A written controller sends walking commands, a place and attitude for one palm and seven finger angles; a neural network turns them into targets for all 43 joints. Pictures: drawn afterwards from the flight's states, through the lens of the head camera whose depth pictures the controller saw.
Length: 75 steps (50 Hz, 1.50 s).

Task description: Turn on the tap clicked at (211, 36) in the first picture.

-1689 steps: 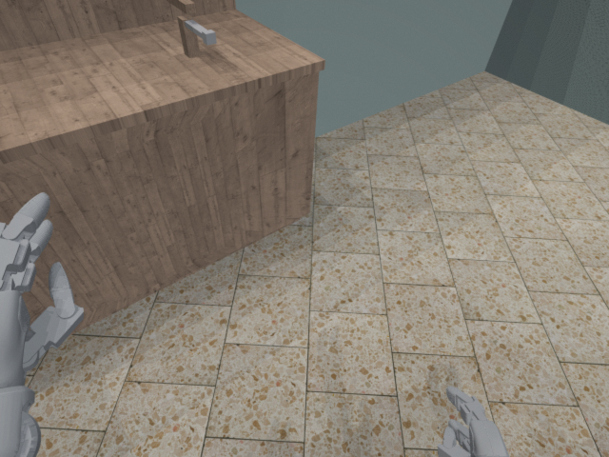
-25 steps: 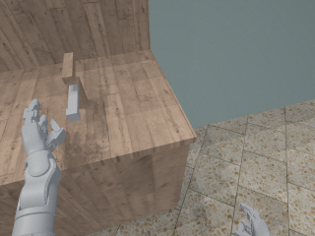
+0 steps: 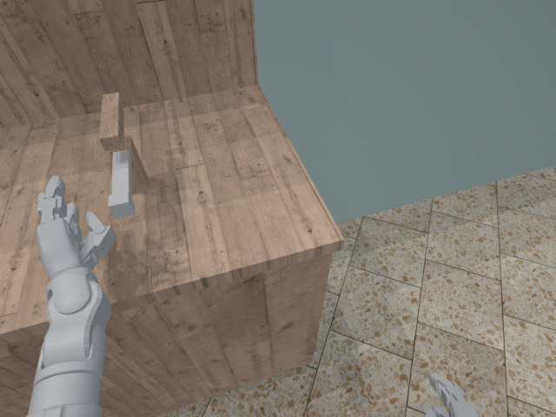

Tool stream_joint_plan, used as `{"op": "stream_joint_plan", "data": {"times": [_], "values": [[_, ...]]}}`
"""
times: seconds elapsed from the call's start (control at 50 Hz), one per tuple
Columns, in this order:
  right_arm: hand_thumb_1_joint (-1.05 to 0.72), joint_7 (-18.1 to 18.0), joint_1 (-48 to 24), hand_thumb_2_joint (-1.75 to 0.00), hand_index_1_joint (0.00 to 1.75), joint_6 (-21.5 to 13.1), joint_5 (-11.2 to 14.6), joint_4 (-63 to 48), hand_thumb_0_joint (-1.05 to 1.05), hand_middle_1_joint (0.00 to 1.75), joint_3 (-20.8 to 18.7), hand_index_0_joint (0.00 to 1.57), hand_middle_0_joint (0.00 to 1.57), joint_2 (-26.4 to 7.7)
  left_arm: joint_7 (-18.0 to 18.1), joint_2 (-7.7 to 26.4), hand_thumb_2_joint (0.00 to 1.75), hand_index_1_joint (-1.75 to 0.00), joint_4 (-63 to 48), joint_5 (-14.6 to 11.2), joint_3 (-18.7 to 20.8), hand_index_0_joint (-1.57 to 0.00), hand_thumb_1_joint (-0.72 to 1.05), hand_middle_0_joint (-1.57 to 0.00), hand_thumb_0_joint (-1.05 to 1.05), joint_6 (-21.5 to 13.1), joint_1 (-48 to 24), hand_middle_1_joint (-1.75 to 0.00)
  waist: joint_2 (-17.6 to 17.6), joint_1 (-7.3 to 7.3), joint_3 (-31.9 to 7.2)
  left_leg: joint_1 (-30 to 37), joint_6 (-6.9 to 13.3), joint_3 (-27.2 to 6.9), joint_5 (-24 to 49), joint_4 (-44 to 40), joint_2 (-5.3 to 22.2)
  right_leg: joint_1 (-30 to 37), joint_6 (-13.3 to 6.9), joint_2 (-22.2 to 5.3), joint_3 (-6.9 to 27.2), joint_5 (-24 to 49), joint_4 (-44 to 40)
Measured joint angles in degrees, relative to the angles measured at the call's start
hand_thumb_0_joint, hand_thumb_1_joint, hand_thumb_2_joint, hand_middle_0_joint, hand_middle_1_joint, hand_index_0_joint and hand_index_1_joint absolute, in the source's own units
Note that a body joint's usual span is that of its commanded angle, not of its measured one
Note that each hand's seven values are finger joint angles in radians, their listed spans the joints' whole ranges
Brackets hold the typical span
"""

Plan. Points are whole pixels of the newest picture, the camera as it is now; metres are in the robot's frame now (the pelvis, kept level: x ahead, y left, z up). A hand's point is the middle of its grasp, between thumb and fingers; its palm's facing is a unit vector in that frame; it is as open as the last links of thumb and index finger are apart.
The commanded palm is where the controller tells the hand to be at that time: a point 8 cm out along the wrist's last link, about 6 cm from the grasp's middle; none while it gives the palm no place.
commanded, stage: reach beside the lever's end, fingers flat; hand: left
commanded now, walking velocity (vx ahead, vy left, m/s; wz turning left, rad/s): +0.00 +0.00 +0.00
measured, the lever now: (121, 205) +0.38 +0.26 +0.11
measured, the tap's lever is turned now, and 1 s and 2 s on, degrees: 0 7 37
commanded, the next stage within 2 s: push the lever round in 0.12 s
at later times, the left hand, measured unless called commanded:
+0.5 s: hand (115, 227) +0.34 +0.25 +0.12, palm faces +0.56 -0.83 -0.07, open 7.8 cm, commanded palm +0.29 +0.29 +0.11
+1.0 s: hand (130, 221) +0.36 +0.24 +0.10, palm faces +0.55 -0.83 -0.07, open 7.8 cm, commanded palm +0.31 +0.27 +0.11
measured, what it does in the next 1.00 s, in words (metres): stands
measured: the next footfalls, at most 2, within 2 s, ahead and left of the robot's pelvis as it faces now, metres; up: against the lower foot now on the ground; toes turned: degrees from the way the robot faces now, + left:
none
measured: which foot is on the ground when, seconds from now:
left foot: down 0.00-1.00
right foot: down 0.00-1.00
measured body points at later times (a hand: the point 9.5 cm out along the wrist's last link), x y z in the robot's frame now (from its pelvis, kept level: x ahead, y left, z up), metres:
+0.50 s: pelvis +0.00 +0.00 +0.00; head +0.01 -0.01 +0.45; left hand +0.30 +0.29 +0.12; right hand +0.16 -0.25 -0.10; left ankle +0.00 +0.11 -0.73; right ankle +0.01 -0.08 -0.73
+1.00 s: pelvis -0.01 +0.00 +0.00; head +0.01 -0.01 +0.45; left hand +0.32 +0.28 +0.11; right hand +0.15 -0.25 -0.11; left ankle +0.00 +0.11 -0.73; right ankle +0.01 -0.08 -0.73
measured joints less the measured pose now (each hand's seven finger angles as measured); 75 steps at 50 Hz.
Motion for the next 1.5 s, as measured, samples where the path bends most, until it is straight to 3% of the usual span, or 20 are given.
{"op": "stream_joint_plan", "data": {"times": [0.16,0.34,0.54,0.7,0.86,0.98,1.16,1.5], "values": [[-0.9,-0.1,-1.1,-0.9,0.3,0.1,-0.1,0.0,0.01,0.3,0.3,0.2,0.2,0.2,0.3,0.3,0.9,-0.15,0.4,0.4,-1.0,-0.15,0.9,-0.15,0.02,-0.1,-1.9,-0.15,0.3,0.25,0.1,-0.2,0.0,-0.3,0.1,0.2,-0.1,0.0,0.0,-0.1,-0.3,0.1,0.1],[-0.9,-0.2,-1.4,-0.9,0.3,1.2,0.2,-0.9,0.01,0.3,0.8,0.2,0.2,0.5,0.2,0.1,0.9,-0.15,2.0,-0.2,-0.5,-0.15,0.89,-0.15,0.01,2.4,-2.1,-0.15,-0.2,0.27,-0.4,0.4,0.0,-0.1,0.5,-0.8,-0.1,0.4,0.0,-0.1,-0.1,0.3,-0.6],[-0.9,0.3,-1.1,-0.9,0.3,0.9,-0.2,-0.2,0.01,0.3,0.0,0.2,0.2,-0.2,1.2,-1.3,0.9,-0.15,-0.6,1.0,-3.1,-0.15,0.9,-0.15,0.02,-0.7,-1.5,-0.15,0.4,0.43,-0.1,-0.1,-0.1,-0.5,-0.2,0.6,-0.1,0.2,-0.1,-0.1,-0.6,-0.2,0.3],[-0.9,-0.3,-1.5,-0.9,0.3,2.3,0.2,-0.4,0.01,0.3,0.8,0.2,0.2,0.6,2.2,-1.1,0.9,-0.15,2.1,0.5,-2.5,-0.15,0.9,-0.15,0.0,3.2,-3.3,-0.15,-0.3,0.05,-0.2,0.5,-0.2,-0.3,0.6,-0.7,0.0,0.5,-0.2,0.0,-0.3,0.4,-0.5],[-0.9,0.0,-1.7,-0.9,0.3,2.2,-0.3,-0.1,0.01,0.3,0.6,0.2,0.2,0.4,3.3,-1.1,0.9,-0.15,3.1,1.4,-2.5,-0.15,0.9,-0.15,0.01,0.5,-4.7,-0.15,-0.3,-0.28,0.0,-0.7,-0.3,-0.5,0.2,0.6,0.3,-0.3,-0.3,0.2,-0.6,0.3,0.1],[-0.9,-0.4,-1.5,-0.9,0.3,2.6,0.0,0.0,0.01,0.3,0.7,0.2,0.2,0.1,2.9,-0.8,0.9,-0.15,5.5,1.1,-2.9,-0.15,0.9,-0.15,0.01,1.5,-6.7,-0.15,-0.1,-0.4,0.2,-1.0,-0.2,-0.6,0.3,0.5,0.2,-0.5,-0.2,0.2,-0.7,0.5,-0.2],[-0.9,0.7,-0.8,-0.9,0.3,2.9,-0.7,0.3,0.01,0.3,0.1,0.2,0.2,0.4,7.8,-4.1,0.9,-0.15,4.7,2.6,-4.9,-0.15,0.9,-0.15,0.01,0.9,-7.3,-0.15,-0.1,-0.48,-0.5,-1.6,0.0,-0.5,-0.1,0.9,0.0,-1.2,0.0,-0.1,-0.6,0.0,0.3],[-0.9,2.0,-2.0,-0.9,0.3,5.4,-2.0,0.2,0.01,0.3,-0.7,0.2,0.2,1.5,16.8,-9.2,0.9,-0.15,1.9,5.6,-9.4,-0.15,0.91,-0.15,0.02,4.9,-7.6,-0.15,0.0,-0.07,-1.3,-0.7,0.1,-0.4,-0.7,1.1,-0.3,-0.2,0.3,-0.3,-0.5,-0.7,0.5]]}}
